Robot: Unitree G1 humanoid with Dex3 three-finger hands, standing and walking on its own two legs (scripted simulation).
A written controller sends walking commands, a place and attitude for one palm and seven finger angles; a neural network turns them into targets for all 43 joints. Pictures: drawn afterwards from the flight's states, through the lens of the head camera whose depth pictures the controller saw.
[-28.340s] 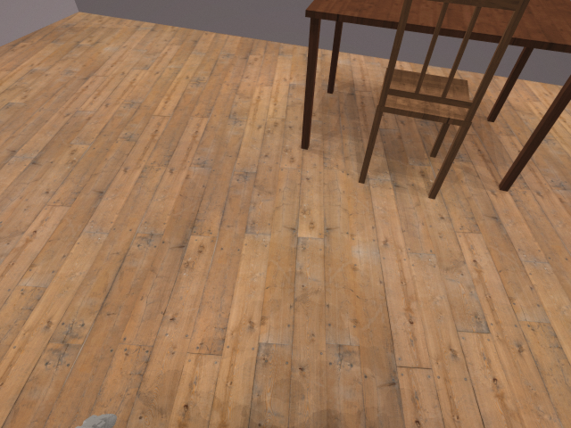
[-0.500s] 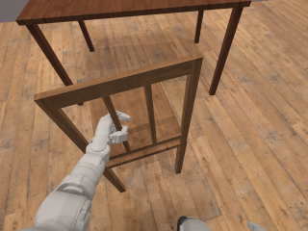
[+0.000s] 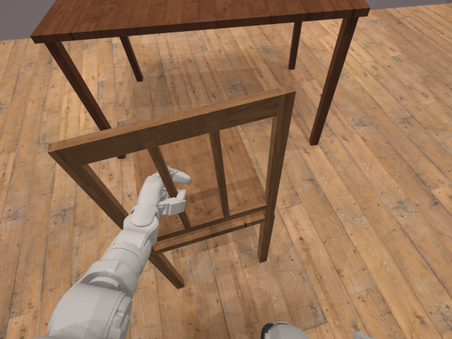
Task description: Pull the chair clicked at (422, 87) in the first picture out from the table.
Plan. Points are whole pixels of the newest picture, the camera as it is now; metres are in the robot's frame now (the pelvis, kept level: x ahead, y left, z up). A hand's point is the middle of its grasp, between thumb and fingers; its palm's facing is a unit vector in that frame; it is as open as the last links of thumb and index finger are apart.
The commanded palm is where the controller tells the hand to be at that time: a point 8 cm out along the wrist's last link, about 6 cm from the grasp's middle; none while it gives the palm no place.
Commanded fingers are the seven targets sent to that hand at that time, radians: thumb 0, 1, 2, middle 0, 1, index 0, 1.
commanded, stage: step backward, pulling the chair out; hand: left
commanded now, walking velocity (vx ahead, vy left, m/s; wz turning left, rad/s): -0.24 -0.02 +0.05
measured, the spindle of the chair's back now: (173, 193) +0.40 +0.13 -0.05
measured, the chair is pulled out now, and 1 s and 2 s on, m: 0.50 0.50 0.50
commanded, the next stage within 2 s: stop walking, hand still on the chair in 1.18 s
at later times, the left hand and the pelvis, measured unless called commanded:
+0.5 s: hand (180, 201) +0.37 +0.11 -0.03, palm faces -0.05 -0.97 -0.23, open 5.2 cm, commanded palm +0.38 +0.16 -0.02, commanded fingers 0.00 0.90 0.90 -0.50 -1.45 -0.50 -1.45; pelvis +0.00 +0.00 +0.00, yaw +0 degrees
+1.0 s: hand (180, 201) +0.37 +0.11 -0.03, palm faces -0.05 -0.97 -0.23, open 5.2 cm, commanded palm +0.38 +0.16 -0.02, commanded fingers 0.00 0.90 0.90 -0.50 -1.45 -0.50 -1.45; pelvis +0.00 +0.00 +0.00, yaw +0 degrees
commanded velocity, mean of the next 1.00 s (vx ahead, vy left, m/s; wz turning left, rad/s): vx -0.24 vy -0.09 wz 0.04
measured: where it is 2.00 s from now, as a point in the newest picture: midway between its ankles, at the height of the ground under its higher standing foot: outside the picture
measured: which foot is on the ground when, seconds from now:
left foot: down 0.00-1.00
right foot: down 0.00-1.00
